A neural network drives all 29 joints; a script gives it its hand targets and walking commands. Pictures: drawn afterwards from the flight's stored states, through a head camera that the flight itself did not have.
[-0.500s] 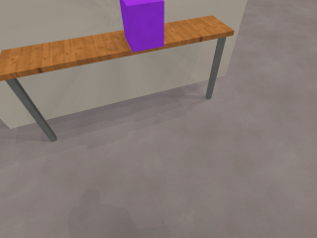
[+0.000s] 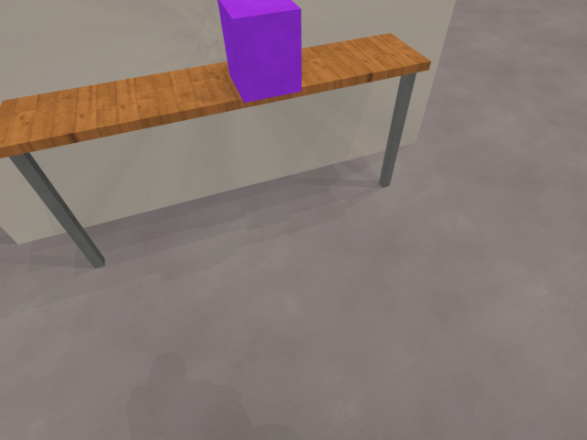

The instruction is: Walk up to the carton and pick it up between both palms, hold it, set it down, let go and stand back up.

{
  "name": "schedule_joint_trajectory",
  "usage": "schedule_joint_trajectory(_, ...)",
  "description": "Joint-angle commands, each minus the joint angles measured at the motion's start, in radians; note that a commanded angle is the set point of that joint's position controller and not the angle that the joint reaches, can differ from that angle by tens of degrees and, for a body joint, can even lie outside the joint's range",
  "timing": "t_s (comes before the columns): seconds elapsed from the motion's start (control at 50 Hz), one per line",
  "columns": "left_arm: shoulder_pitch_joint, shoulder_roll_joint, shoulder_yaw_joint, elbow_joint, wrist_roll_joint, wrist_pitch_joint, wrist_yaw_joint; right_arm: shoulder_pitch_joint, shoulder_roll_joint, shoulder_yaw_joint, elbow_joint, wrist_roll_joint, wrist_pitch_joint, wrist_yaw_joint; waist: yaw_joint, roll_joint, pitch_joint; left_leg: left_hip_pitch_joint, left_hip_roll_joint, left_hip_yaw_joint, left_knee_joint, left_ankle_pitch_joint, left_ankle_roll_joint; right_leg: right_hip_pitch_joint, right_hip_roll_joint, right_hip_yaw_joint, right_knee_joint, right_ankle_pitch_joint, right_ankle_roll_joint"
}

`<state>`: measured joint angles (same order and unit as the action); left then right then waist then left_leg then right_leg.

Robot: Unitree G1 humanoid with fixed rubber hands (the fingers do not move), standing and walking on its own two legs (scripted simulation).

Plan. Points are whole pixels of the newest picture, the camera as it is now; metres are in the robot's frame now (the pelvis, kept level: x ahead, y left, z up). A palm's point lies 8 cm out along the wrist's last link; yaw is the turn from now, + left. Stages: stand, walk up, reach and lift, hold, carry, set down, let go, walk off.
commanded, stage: stand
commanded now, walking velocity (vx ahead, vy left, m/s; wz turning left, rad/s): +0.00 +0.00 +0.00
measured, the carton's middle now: (261, 45) +1.26 +0.14 +0.00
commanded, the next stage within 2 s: walk up in 1.02 s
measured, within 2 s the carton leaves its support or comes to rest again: neither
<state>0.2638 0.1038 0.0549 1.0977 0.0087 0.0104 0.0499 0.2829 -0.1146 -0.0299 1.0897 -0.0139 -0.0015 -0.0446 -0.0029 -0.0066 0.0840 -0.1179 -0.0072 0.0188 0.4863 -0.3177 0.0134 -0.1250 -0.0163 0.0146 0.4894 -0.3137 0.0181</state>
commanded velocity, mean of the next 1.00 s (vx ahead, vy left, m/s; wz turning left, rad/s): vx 0.00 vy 0.00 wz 0.00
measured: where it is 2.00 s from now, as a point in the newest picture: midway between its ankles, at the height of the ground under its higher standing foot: outside the picture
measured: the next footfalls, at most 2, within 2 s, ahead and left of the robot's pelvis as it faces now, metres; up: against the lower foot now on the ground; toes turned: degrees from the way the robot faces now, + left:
right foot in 1.46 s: +0.13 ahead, -0.14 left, +0.00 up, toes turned -4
left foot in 1.90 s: +0.37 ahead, +0.15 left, +0.00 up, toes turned +13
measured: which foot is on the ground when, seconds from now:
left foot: down 0.00-1.00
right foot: down 0.00-1.00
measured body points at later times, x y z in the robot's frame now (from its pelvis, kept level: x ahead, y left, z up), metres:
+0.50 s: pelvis +0.00 +0.00 +0.00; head +0.02 +0.00 +0.45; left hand -0.02 +0.20 -0.17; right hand -0.02 -0.20 -0.16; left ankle -0.03 +0.11 -0.74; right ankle -0.03 -0.13 -0.74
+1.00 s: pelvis +0.00 +0.00 +0.00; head +0.01 +0.01 +0.45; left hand -0.03 +0.20 -0.17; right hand -0.03 -0.20 -0.16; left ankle -0.03 +0.11 -0.74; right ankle -0.03 -0.13 -0.74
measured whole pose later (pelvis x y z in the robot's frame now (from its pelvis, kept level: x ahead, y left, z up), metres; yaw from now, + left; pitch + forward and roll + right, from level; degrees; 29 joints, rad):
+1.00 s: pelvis +0.00 +0.00 +0.00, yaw +0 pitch -3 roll +0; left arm 0.28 0.08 0.02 1.19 0.01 0.01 0.06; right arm 0.30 -0.09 -0.01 1.17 -0.01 -0.01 -0.05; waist 0.00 -0.01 0.07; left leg -0.10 -0.01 0.02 0.45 -0.30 0.02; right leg -0.11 -0.02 0.01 0.45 -0.29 0.03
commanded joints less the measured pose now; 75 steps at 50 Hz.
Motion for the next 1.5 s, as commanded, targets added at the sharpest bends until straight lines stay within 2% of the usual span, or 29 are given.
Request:
schedule_joint_trajectory(0.0,0.073,0.066,0.002,-0.002,-0.001,-0.011,0.003,0.063,-0.097,-0.016,-0.004,0.001,-0.008,-0.006,0.001,0.000,0.017,-0.021,0.083,-0.061,-0.105,0.322,0.031,-0.029,-0.058,0.038,-0.087,0.281,-0.040)
schedule_joint_trajectory(0.06,0.066,0.068,0.002,0.011,0.001,-0.011,0.006,0.079,-0.082,-0.011,0.021,0.000,-0.008,-0.008,-0.004,0.015,0.014,-0.013,0.090,-0.064,-0.103,0.351,0.033,-0.026,-0.059,0.038,-0.084,0.291,-0.041)
schedule_joint_trajectory(0.16,0.090,0.060,-0.005,0.043,0.001,-0.011,0.008,0.084,-0.081,-0.006,0.040,0.000,-0.009,-0.009,0.004,-0.010,0.015,-0.018,0.089,-0.067,-0.114,0.340,0.031,-0.014,-0.061,0.037,-0.088,0.290,-0.039)
schedule_joint_trajectory(0.22,0.087,0.054,-0.009,0.049,-0.001,-0.011,0.007,0.087,-0.075,-0.003,0.048,0.002,-0.011,-0.011,0.002,0.007,0.035,-0.020,0.089,-0.062,-0.113,0.351,0.030,-0.027,-0.063,0.038,-0.093,0.296,-0.038)
schedule_joint_trajectory(0.28,0.086,0.062,-0.007,0.056,0.000,-0.011,0.008,0.090,-0.057,0.001,0.060,0.000,-0.010,-0.010,0.001,-0.005,0.039,-0.015,0.092,-0.062,-0.111,0.360,0.029,-0.024,-0.064,0.034,-0.090,0.309,-0.036)
schedule_joint_trajectory(0.3,0.093,0.060,-0.008,0.060,0.001,-0.011,0.009,0.087,-0.052,0.004,0.060,0.001,-0.010,-0.012,0.003,0.007,0.030,-0.022,0.093,-0.062,-0.113,0.359,0.029,-0.014,-0.066,0.035,-0.093,0.306,-0.036)
schedule_joint_trajectory(0.34,0.100,0.043,-0.014,0.068,0.000,-0.011,0.009,0.088,-0.064,0.001,0.062,0.002,-0.009,-0.011,0.000,-0.010,0.040,-0.023,0.092,-0.064,-0.114,0.351,0.028,-0.018,-0.068,0.039,-0.093,0.312,-0.041)
schedule_joint_trajectory(0.44,0.097,0.054,-0.013,0.069,0.001,-0.010,0.010,0.100,-0.059,0.004,0.074,0.001,-0.010,-0.012,0.000,-0.002,0.033,-0.012,0.092,-0.062,-0.115,0.351,0.028,-0.025,-0.066,0.035,-0.097,0.301,-0.035)
schedule_joint_trajectory(0.66,0.106,0.042,-0.021,0.076,0.001,-0.011,0.009,0.086,-0.051,0.012,0.073,0.002,-0.009,-0.011,0.006,-0.003,0.046,-0.032,0.096,-0.064,-0.120,0.337,0.029,-0.024,-0.069,0.035,-0.105,0.298,-0.035)
schedule_joint_trajectory(0.8,0.102,0.043,-0.024,0.080,0.001,-0.010,0.008,0.102,-0.055,0.012,0.075,0.004,-0.012,-0.009,-0.003,0.009,0.034,-0.013,0.094,-0.064,-0.121,0.345,0.030,-0.028,-0.071,0.032,-0.109,0.287,-0.032)
schedule_joint_trajectory(0.9,0.110,0.050,-0.023,0.082,0.001,-0.011,0.008,0.107,-0.055,0.011,0.077,0.000,-0.015,-0.010,0.002,-0.015,0.054,-0.024,0.097,-0.066,-0.121,0.347,0.029,-0.032,-0.070,0.031,-0.110,0.293,-0.031)
schedule_joint_trajectory(0.94,0.118,0.034,-0.027,0.080,0.001,-0.008,0.009,0.121,-0.052,0.014,0.082,0.002,-0.012,-0.012,0.004,0.023,0.052,-0.036,0.094,-0.063,-0.128,0.343,0.026,-0.023,-0.073,0.033,-0.108,0.284,-0.033)
schedule_joint_trajectory(1.06,0.112,0.043,-0.026,0.080,0.001,-0.009,0.007,0.119,-0.048,0.018,0.076,0.002,-0.014,-0.009,0.002,-0.016,0.052,-0.036,0.096,-0.073,-0.134,0.314,0.032,-0.032,-0.071,0.026,-0.113,0.256,-0.032)
schedule_joint_trajectory(1.12,0.114,0.038,-0.029,0.079,0.001,-0.010,0.007,0.120,-0.061,0.014,0.076,0.000,-0.017,-0.009,0.004,0.011,0.043,-0.024,0.094,-0.071,-0.130,0.328,0.032,-0.039,-0.074,0.030,-0.117,0.258,-0.029)
schedule_joint_trajectory(1.18,0.117,0.044,-0.026,0.082,-0.002,-0.012,0.005,0.123,-0.062,0.014,0.071,0.000,-0.018,-0.010,0.003,-0.002,0.047,-0.030,0.097,-0.073,-0.128,0.335,0.033,-0.034,-0.072,0.027,-0.113,0.259,-0.026)
schedule_joint_trajectory(1.2,0.142,0.153,0.001,0.031,0.046,-0.034,-0.010,0.198,-0.169,-0.020,0.043,-0.029,-0.034,0.005,-0.006,0.022,-0.055,-0.011,0.080,-0.121,-0.064,-0.262,0.073,-0.036,-0.028,0.008,0.008,-0.249,-0.074)
schedule_joint_trajectory(1.22,0.099,0.170,0.007,0.008,0.056,-0.038,-0.017,0.207,-0.195,-0.036,0.037,-0.031,-0.034,0.007,-0.021,0.038,0.024,-0.057,0.131,-0.232,-0.118,-0.516,0.115,-0.162,-0.030,0.031,0.072,-0.399,-0.083)
schedule_joint_trajectory(1.24,0.049,0.135,-0.004,-0.032,0.056,-0.040,-0.024,0.229,-0.208,-0.043,0.028,-0.024,-0.031,0.004,-0.044,0.100,0.107,-0.035,0.208,-0.362,-0.204,-0.613,0.159,-0.327,0.005,-0.028,0.180,-0.358,-0.067)
schedule_joint_trajectory(1.26,-0.008,0.088,-0.020,-0.078,0.059,-0.044,-0.032,0.271,-0.219,-0.048,0.038,-0.025,-0.028,0.001,-0.075,0.143,0.173,0.016,0.309,-0.500,-0.290,-0.645,0.218,-0.477,0.023,-0.089,0.297,-0.294,-0.043)
schedule_joint_trajectory(1.28,-0.059,0.089,-0.024,-0.130,0.063,-0.050,-0.038,0.320,-0.219,-0.047,0.046,-0.028,-0.031,-0.002,-0.113,0.143,0.220,0.052,0.372,-0.594,-0.339,-0.599,0.262,-0.603,-0.014,-0.054,0.391,-0.310,-0.031)
schedule_joint_trajectory(1.3,-0.085,0.101,-0.021,-0.171,0.064,-0.057,-0.043,0.339,-0.207,-0.042,0.048,-0.036,-0.037,-0.003,-0.114,0.133,0.233,0.059,0.397,-0.624,-0.347,-0.548,0.276,-0.658,-0.063,0.002,0.438,-0.296,-0.027)
schedule_joint_trajectory(1.34,-0.070,0.124,-0.013,-0.213,0.055,-0.074,-0.052,0.288,-0.213,-0.038,0.025,-0.047,-0.051,0.000,-0.084,0.144,0.202,0.034,0.389,-0.576,-0.311,-0.447,0.269,-0.630,-0.106,0.054,0.414,-0.268,-0.021)
schedule_joint_trajectory(1.36,-0.045,0.132,-0.009,-0.224,0.047,-0.080,-0.056,0.235,-0.219,-0.040,0.001,-0.048,-0.055,0.002,-0.059,0.151,0.182,-0.005,0.370,-0.530,-0.288,-0.413,0.255,-0.564,-0.112,0.061,0.365,-0.242,-0.016)
schedule_joint_trajectory(1.38,-0.006,0.133,-0.005,-0.224,0.041,-0.085,-0.062,0.186,-0.221,-0.036,-0.018,-0.046,-0.055,0.006,-0.029,0.147,0.159,-0.087,0.335,-0.455,-0.258,-0.393,0.230,-0.441,-0.100,0.038,0.303,-0.178,-0.012)
schedule_joint_trajectory(1.4,0.072,0.123,-0.001,-0.213,0.037,-0.088,-0.064,0.131,-0.230,-0.035,-0.035,-0.046,-0.053,0.012,0.024,0.132,0.138,-0.212,0.293,-0.367,-0.199,-0.389,0.193,-0.260,-0.073,0.003,0.215,-0.060,-0.020)
schedule_joint_trajectory(1.42,0.200,0.117,0.007,-0.179,0.036,-0.088,-0.063,0.064,-0.236,-0.030,-0.058,-0.044,-0.045,0.020,0.089,0.085,0.090,-0.399,0.221,-0.246,-0.103,-0.430,0.146,0.010,-0.022,-0.070,0.156,0.055,-0.030)
schedule_joint_trajectory(1.44,0.353,0.136,0.027,-0.134,0.043,-0.083,-0.057,0.028,-0.221,-0.021,-0.081,-0.048,-0.037,0.031,0.152,-0.006,0.053,-0.566,0.124,-0.154,0.057,-0.475,0.105,0.239,0.044,-0.114,0.156,0.022,-0.037)
schedule_joint_trajectory(1.46,0.433,0.205,0.046,-0.139,0.049,-0.081,-0.045,0.034,-0.157,0.000,-0.109,-0.039,-0.034,0.042,0.189,-0.248,0.041,-0.655,0.000,-0.023,0.391,-0.427,0.052,0.256,-0.128,0.174,-0.020,-0.284,-0.071)
schedule_joint_trajectory(1.48,0.471,0.285,0.043,-0.135,0.040,-0.071,-0.033,0.074,-0.142,0.009,-0.155,-0.033,-0.031,0.048,0.156,-0.307,0.010,-0.693,-0.079,-0.048,0.697,-0.419,0.023,0.174,-0.377,0.729,-0.323,-0.717,-0.166)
